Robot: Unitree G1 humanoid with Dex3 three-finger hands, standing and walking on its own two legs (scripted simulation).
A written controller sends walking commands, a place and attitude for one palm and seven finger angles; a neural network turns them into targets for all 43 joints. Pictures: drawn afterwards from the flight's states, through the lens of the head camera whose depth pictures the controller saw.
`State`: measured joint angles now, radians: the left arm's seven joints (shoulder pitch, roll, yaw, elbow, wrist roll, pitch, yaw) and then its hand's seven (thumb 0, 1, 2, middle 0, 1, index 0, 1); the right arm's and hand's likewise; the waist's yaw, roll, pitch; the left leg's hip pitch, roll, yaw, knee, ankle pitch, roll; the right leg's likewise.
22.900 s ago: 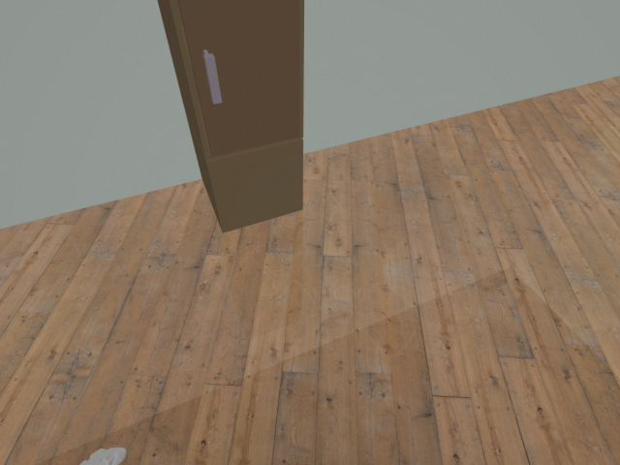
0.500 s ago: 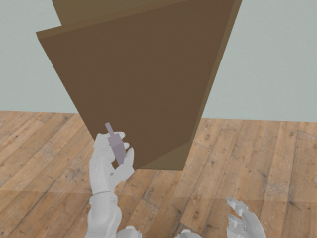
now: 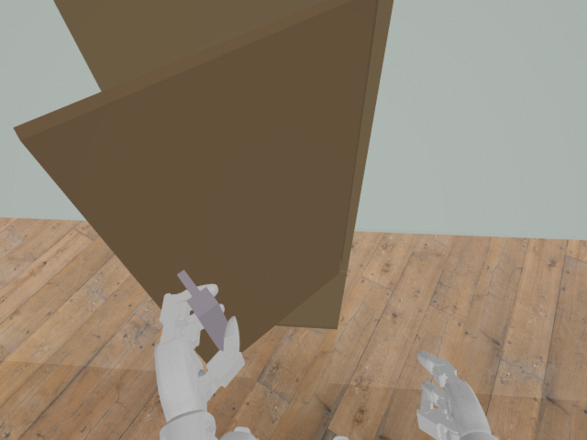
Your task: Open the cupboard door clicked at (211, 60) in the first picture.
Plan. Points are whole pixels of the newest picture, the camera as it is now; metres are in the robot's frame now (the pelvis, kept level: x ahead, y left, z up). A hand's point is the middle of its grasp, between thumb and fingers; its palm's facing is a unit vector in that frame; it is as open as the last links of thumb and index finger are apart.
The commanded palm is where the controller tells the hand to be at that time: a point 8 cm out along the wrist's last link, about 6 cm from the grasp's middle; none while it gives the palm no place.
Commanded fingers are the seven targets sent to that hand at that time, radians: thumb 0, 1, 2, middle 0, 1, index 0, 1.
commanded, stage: open thumb and fingers to let go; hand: left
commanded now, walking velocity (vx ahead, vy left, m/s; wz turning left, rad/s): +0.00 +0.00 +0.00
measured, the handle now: (206, 311) +0.29 +0.12 +0.03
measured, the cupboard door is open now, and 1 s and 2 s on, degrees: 44 41 43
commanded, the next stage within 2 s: slide the hand sideways off the handle in 0.80 s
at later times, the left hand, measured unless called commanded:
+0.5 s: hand (227, 354) +0.23 +0.09 +0.04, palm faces +0.34 -0.94 +0.00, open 12.8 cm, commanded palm +0.18 +0.14 +0.03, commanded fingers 0.00 -0.50 0.30 -0.26 -0.95 -0.26 -0.95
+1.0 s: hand (214, 368) +0.22 +0.10 +0.03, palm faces +0.02 -1.00 -0.02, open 16.0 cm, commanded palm +0.18 +0.14 +0.03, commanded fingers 0.00 -0.50 0.30 -0.15 -0.30 -0.15 -0.30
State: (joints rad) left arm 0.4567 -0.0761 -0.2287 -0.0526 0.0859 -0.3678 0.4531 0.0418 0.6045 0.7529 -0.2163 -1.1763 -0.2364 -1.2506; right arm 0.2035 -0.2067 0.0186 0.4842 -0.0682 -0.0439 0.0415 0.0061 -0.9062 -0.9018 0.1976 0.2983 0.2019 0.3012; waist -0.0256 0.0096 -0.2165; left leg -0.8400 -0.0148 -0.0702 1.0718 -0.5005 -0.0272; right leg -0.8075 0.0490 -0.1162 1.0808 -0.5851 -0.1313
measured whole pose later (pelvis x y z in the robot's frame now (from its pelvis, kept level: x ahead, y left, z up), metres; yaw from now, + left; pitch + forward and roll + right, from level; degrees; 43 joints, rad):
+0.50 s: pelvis -0.03 +0.01 -0.01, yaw -1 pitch +17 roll +3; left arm 0.30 -0.10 -0.18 0.06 0.04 -0.38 0.46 0.00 -0.27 0.40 -0.25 -1.15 -0.27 -1.18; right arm 0.21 -0.21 -0.01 0.54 -0.05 -0.04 0.01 0.01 -0.91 -0.90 0.20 0.30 0.20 0.30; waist -0.01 0.02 -0.20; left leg -0.89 -0.03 -0.08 1.09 -0.50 -0.03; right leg -0.89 0.04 -0.10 1.14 -0.55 -0.13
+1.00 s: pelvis -0.05 +0.07 -0.01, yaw -2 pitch +15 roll -1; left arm 0.21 -0.01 -0.33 0.10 0.10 -0.34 0.38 -0.01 -0.50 0.30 -0.17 -0.39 -0.18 -0.41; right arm 0.19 -0.18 0.04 0.50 -0.05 -0.09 0.04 0.01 -0.91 -0.90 0.20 0.30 0.20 0.30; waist -0.02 0.04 -0.18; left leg -0.92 -0.05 -0.05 1.17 -0.51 0.02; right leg -0.88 0.02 -0.08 1.15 -0.53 -0.05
